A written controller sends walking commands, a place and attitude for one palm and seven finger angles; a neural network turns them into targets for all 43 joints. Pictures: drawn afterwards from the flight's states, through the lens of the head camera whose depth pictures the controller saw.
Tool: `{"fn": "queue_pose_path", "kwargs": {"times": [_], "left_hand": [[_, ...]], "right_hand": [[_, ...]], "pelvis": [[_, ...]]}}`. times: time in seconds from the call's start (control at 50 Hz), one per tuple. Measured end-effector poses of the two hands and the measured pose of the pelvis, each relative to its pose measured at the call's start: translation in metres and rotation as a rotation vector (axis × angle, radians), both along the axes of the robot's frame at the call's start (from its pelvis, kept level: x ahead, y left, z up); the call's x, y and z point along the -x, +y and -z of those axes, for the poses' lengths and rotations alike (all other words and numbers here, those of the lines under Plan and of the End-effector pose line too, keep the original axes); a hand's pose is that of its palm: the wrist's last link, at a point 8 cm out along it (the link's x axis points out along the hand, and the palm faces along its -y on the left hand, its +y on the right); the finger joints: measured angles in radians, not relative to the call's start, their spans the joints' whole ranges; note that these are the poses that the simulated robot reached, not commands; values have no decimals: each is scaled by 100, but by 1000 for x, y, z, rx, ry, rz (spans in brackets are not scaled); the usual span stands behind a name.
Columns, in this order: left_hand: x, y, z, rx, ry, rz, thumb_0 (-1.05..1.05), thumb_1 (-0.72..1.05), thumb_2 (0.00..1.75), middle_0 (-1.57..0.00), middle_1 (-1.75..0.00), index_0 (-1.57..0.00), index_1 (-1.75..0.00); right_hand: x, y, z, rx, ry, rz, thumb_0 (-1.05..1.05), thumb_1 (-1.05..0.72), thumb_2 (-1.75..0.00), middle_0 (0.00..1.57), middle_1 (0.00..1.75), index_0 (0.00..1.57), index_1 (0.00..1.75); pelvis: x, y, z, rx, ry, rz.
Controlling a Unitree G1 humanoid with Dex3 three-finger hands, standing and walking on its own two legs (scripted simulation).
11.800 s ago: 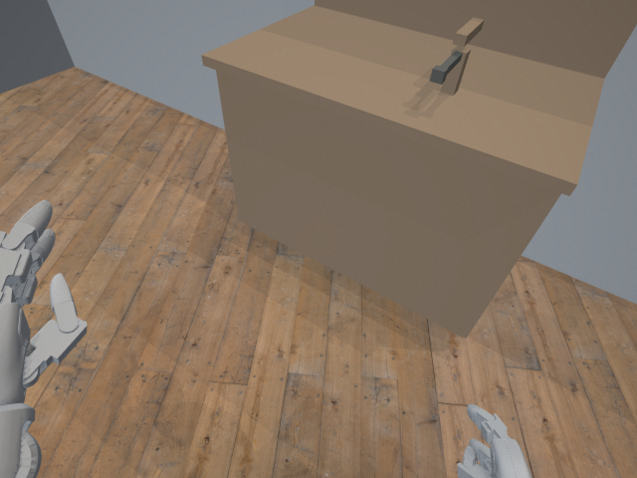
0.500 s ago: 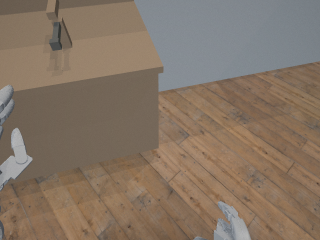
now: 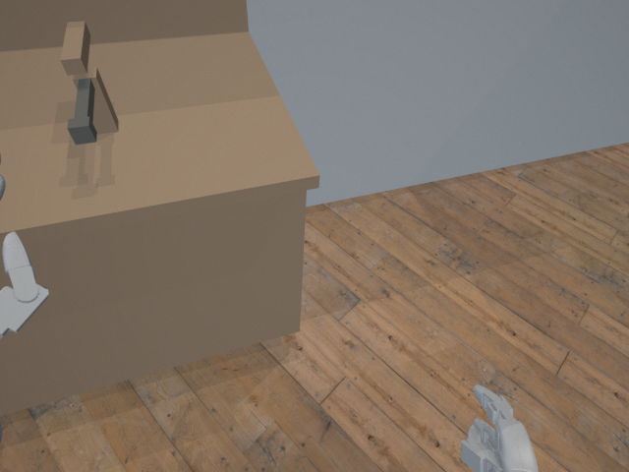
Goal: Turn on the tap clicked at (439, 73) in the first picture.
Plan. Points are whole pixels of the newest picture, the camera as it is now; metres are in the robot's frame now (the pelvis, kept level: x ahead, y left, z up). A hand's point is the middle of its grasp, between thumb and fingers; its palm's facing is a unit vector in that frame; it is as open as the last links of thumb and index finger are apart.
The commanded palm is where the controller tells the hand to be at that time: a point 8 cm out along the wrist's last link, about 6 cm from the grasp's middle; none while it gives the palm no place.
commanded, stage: take the last steps up to it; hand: left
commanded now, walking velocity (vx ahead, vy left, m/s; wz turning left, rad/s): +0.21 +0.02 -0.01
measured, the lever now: (82, 130) +0.53 +0.37 +0.13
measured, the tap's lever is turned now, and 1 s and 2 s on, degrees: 0 0 0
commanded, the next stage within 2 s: come to a stop and stand still in 0.42 s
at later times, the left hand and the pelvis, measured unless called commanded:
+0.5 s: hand (113, 226) +0.31 +0.23 +0.18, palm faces +0.39 -0.82 -0.42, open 7.4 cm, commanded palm +0.24 +0.27 +0.19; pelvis +0.09 -0.01 +0.01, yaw +0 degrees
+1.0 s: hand (162, 214) +0.33 +0.19 +0.17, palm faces +0.35 -0.82 -0.45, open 7.4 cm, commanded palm +0.27 +0.24 +0.19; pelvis +0.11 -0.04 +0.01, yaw -1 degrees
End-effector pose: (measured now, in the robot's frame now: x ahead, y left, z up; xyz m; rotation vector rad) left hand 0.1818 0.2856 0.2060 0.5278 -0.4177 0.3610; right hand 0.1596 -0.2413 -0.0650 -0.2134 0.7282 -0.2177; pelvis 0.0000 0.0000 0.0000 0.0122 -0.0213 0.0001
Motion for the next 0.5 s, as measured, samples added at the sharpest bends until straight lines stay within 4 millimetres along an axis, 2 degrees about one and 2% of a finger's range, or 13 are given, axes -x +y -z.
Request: {"fn": "queue_pose_path", "kwargs": {"times": [0.04, 0.1, 0.18, 0.24, 0.3, 0.42, 0.5], "left_hand": [[-10, 3, 0, 17, 22, -16, 2, 88, 90, -21, -30, -21, -30], [-19, -4, 0, 31, 60, -14, 2, 89, 90, -21, -30, -21, -30], [-26, -21, 2, -7, 124, -10, 2, 89, 90, -21, -30, -21, -30], [-32, -30, 6, -39, 146, -32, 2, 88, 90, -21, -30, -21, -30], [-42, -31, 7, -5, 143, -51, 2, 88, 90, -22, -30, -22, -30], [-70, -24, 10, 32, 153, -57, 2, 88, 90, -22, -30, -22, -30], [-87, -21, 12, 50, 123, -6, 2, 88, 90, -22, -30, -22, -30]], "right_hand": [[-5, 16, 3, -51, 5, -18, 1, -91, -90, 19, 30, 19, 30], [-10, 34, 10, -117, 23, -46, 1, -90, -90, 20, 30, 20, 30], [-17, 43, 27, -175, 60, -75, 1, -90, -90, 20, 30, 20, 30], [-24, 37, 43, -186, 95, -89, 1, -90, -90, 20, 30, 20, 30], [-32, 23, 47, -157, 144, -95, 1, -90, -90, 20, 30, 20, 30], [-56, -8, 23, -58, 144, -56, 2, -90, -90, 20, 30, 20, 30], [-78, -19, 6, 21, 90, -36, 1, -90, -90, 20, 30, 20, 30]], "pelvis": [[-6, 1, -4, 9, 9, 1], [-15, 0, -8, 12, 22, 3], [-29, -8, -5, 2, 27, 0], [-40, -16, 2, 7, 17, -5], [-50, -19, -1, -1, 17, -15], [-71, -16, -13, -22, 32, -5], [-85, -7, -10, -5, 23, -2]]}}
